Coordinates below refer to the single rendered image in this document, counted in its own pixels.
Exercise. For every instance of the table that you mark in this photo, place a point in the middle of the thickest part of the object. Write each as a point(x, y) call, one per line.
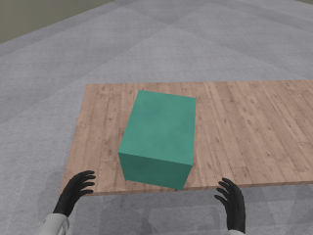
point(256, 133)

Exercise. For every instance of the carton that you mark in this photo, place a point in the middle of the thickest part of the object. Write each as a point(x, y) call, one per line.
point(157, 146)

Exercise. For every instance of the robot left hand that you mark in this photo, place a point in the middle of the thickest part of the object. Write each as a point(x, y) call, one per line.
point(72, 192)

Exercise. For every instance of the robot right hand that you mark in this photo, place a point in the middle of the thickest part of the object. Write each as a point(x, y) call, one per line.
point(234, 206)

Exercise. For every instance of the robot left forearm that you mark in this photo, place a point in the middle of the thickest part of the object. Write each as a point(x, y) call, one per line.
point(54, 224)

